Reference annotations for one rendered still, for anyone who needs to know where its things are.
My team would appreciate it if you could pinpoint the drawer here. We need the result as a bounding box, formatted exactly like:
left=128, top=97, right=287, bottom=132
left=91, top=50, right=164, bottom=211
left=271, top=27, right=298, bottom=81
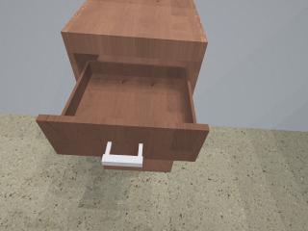
left=36, top=60, right=210, bottom=162

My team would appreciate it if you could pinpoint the handle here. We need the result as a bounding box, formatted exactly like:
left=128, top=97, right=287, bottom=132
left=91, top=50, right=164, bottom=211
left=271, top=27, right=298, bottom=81
left=101, top=141, right=143, bottom=167

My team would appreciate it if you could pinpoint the cabinet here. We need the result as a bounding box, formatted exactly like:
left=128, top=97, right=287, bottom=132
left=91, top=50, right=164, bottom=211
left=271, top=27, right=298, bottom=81
left=61, top=0, right=208, bottom=173

